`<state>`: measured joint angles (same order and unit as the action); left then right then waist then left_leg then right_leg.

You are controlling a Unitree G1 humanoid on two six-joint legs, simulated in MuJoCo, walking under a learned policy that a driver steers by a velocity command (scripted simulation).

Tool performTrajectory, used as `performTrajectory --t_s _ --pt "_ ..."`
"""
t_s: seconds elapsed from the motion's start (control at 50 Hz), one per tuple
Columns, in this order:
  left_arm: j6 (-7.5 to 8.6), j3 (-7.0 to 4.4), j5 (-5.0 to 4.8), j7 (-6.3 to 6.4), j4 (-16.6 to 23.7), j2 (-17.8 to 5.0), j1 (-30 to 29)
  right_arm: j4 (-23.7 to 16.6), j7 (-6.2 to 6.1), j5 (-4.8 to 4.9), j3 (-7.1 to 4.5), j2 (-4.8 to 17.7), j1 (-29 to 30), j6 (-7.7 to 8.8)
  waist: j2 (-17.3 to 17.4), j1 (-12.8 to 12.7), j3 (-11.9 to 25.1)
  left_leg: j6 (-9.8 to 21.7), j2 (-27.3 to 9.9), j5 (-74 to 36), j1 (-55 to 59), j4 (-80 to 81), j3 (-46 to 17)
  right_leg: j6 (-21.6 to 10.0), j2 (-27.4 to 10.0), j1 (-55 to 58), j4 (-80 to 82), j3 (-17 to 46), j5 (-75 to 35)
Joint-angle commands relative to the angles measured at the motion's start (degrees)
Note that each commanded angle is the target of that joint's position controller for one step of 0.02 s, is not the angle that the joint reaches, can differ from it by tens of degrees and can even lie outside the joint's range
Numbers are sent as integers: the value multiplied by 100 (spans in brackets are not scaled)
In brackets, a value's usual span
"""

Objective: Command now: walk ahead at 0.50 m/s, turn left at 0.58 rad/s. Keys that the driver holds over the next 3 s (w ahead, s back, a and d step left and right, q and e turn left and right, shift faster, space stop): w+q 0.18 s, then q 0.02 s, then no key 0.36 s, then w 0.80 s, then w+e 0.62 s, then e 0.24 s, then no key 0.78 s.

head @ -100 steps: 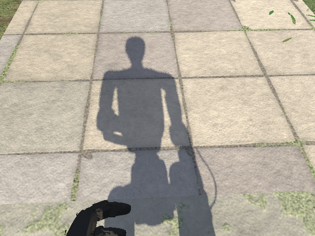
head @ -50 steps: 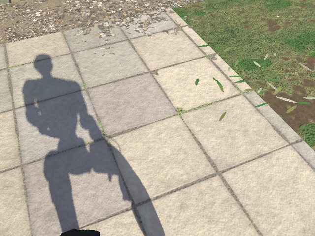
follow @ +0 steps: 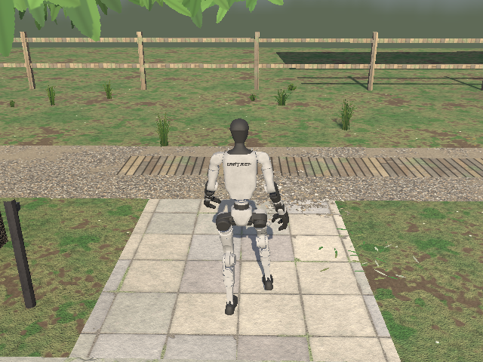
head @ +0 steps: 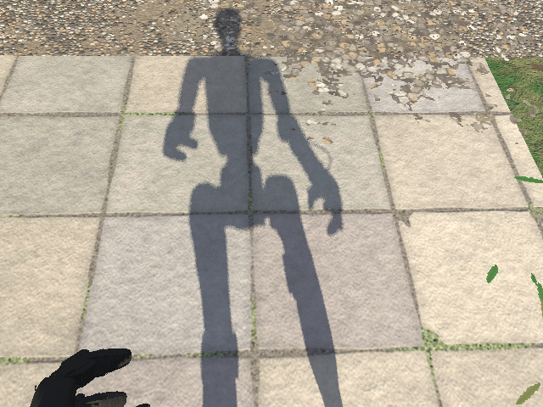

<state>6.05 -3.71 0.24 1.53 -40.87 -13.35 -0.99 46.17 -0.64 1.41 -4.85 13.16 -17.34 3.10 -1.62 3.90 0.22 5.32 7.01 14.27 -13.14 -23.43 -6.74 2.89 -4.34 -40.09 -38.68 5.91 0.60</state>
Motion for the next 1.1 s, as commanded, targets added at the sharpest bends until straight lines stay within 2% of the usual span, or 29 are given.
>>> performTrajectory --t_s 0.02,0.06,0.1,0.12,0.14,0.16,0.18,0.2,0.24,0.28,0.36,0.44,0.5,0.52,0.54,0.56,0.58,0.62,0.66,0.76,0.84,0.88,0.9,0.92,0.94,0.96,0.98,1.02,1.1 --pt "131 -85 -83 -93 556 -440 -595 -443 -42 23 -227 845 -117 15 710 40 361 830 -1324 -1003 32 256 -1268 -8 418 841 668 -256 -52" --pt "214 -144 -97 -171 596 -569 -483 -517 -68 11 -240 835 -176 -31 817 -58 389 743 -1395 -841 306 -90 -1651 -145 528 1170 1078 -213 359" --pt "290 -268 -65 -183 430 -769 330 -686 -66 -4 -203 690 10 -11 941 -510 690 489 -1081 -1189 93 -836 -1620 -456 458 2441 1399 -236 345" --pt "307 -372 42 -146 333 -1086 1237 -867 -28 -46 -98 381 233 50 598 -953 1329 247 -777 -927 -622 -2205 -1169 -861 -398 3863 1203 480 311" --pt "251 -505 156 -108 183 -1570 1995 -1019 -27 60 -18 142 -473 118 -1171 -796 2120 -182 -56 1050 -2577 -4057 -364 -1900 -1798 5925 1419 2788 705" --pt "199 -449 13 -103 175 -1231 2109 -980 -16 111 -60 587 -521 145 -1579 -857 2105 -299 -391 1954 -3577 -5105 -363 -2153 -2204 6089 1797 4021 1916" --pt "133 -333 -18 -54 295 -790 1862 -993 -10 92 -161 948 -100 101 -858 -985 1375 -364 -630 1430 -3946 -5609 -359 -1897 -1952 5539 1879 3260 2234" --pt "49 -267 38 -25 363 -659 1536 -1094 -18 6 -179 943 358 35 -374 -915 816 -420 -797 976 -3810 -5687 -148 -1679 -1706 4715 1891 2384 1295" --pt "-2 -162 97 -67 309 -469 1167 -1260 -12 -98 -195 745 591 -28 -239 -546 265 -480 -948 827 -3194 -5262 -94 -1494 -1204 3390 1956 1235 -1003" --pt "19 -144 85 -113 175 -431 1090 -1234 -10 -44 -134 453 386 -71 -410 -313 227 -557 -921 914 -2839 -4675 74 -1441 -964 2945 2041 578 -2174" --pt "-61 -258 19 -46 -38 -822 956 -1195 37 -112 11 187 650 -86 -438 -255 614 -635 -945 -155 -2073 -2842 383 -1459 -820 2772 2089 -233 -2857" --pt "-166 -281 -145 -43 -219 -941 1191 -1262 132 -106 -5 332 1182 -79 -571 -472 748 -556 -793 -891 -1338 -1559 595 -1301 -813 2953 1881 -394 -2181" --pt "-188 -266 -216 -45 -272 -921 1247 -1230 159 -164 -86 429 1044 -38 -481 -329 753 -273 -547 -1534 -460 -252 784 -1018 -667 2959 1264 -378 -1385" --pt "-160 -224 -158 -49 -315 -763 1441 -1228 118 -211 -154 639 893 -28 -256 -324 847 -115 -763 -2507 146 -113 530 -773 -408 2749 813 -511 -1018" --pt "-97 -120 51 -61 -211 -467 1609 -1306 50 -342 -224 1047 560 -22 533 -361 1369 268 -1810 -5076 1319 -610 -446 -383 17 1968 -270 -874 501" --pt "-84 49 105 -92 -238 -189 2064 -1278 31 -385 -107 863 522 -39 1646 -430 1843 1292 -2897 -6042 2050 -527 -1544 -50 199 1058 -1366 -602 3307" --pt "-171 -14 -13 -119 -258 -519 1944 -1097 67 -284 -30 535 155 -87 1570 -239 2003 1429 -2806 -4410 1927 -269 -1817 29 99 777 -1803 -309 4023" --pt "-337 -140 -115 -85 -203 -855 1433 -975 63 -118 -190 997 35 -156 905 -41 1320 1112 -2458 -728 1489 324 -1872 -28 80 -110 -2565 -494 3554" --pt "-444 -174 -55 -26 -139 -809 1215 -1021 16 -150 -176 1001 591 -151 908 -278 715 867 -2213 1219 188 921 -1717 -129 -50 171 -2394 -464 2774" --pt "-306 -71 -8 -26 -234 -397 1280 -915 -19 -117 -155 748 856 -26 1062 -468 571 673 -1764 887 -754 1205 -765 -357 82 1315 -998 -673 1896" --pt "-234 -62 -55 -127 -240 -457 1292 -748 16 -32 -194 897 642 -65 980 -508 529 626 -1874 1399 -952 953 -749 -495 281 2121 203 -877 1562" --pt "-241 -86 -15 -148 -427 -451 1731 -695 18 -33 -140 736 653 -98 802 -723 448 419 -1637 1916 -1507 518 -583 -616 446 2927 607 -984 1610" --pt "-237 -114 5 -136 -533 -546 2153 -736 14 -66 -62 485 811 -93 487 -894 323 193 -1374 1943 -2005 -204 -347 -745 132 3324 957 -497 2022" --pt "-217 -175 40 -93 -604 -922 2722 -819 27 -113 63 -5 943 -49 -732 -986 294 -248 -788 1643 -2928 -2301 451 -1071 -1041 3850 1911 1194 3039" --pt "-205 -310 96 -144 -527 -1501 2763 -1122 32 -7 -24 347 1075 71 -1730 -950 -126 -269 -577 1807 -4227 -3192 621 -1785 -1930 3895 2930 3251 4607" --pt "-132 -265 83 -137 -407 -1308 2474 -1112 16 48 -122 758 1248 147 -1217 -883 -415 -221 -954 1272 -4582 -3782 202 -1881 -1948 3712 3034 3455 4936" --pt "-84 -200 57 -135 -348 -1099 2189 -1026 25 36 -148 830 1159 159 -959 -714 -468 -206 -1066 638 -4715 -3908 131 -1713 -1725 3735 2939 2977 4420" --pt "-63 -140 19 -155 -280 -939 1857 -829 3 -114 -143 731 973 145 -606 -530 -317 -295 -1231 -160 -4285 -3724 181 -1451 -1286 3494 2951 1965 3092" --pt "-52 -65 -19 -115 -493 -685 2222 -758 28 -135 -74 430 1131 127 -423 -563 -81 -461 -1182 -1325 -3569 -3050 476 -1271 -789 3459 2996 564 787"
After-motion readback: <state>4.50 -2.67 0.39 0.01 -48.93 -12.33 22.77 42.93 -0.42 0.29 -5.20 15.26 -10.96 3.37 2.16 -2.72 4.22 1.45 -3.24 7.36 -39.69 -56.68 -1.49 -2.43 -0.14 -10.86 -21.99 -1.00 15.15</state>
